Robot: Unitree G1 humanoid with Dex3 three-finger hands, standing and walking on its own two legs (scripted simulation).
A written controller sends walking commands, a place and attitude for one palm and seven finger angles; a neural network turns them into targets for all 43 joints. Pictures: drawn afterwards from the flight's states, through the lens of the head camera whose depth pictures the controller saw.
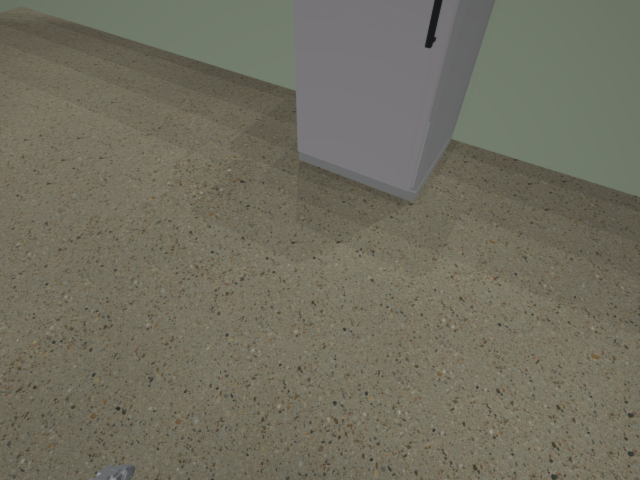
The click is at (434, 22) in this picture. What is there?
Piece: fridge door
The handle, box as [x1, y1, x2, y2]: [425, 0, 441, 47]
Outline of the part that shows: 441,0 434,1 425,43 426,47 430,47 435,40 435,37 433,36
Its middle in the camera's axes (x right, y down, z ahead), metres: +0.36 -0.74 +1.15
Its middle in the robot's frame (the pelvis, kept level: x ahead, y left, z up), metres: +1.39 -0.27 +0.13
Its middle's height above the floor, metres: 0.90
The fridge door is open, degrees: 0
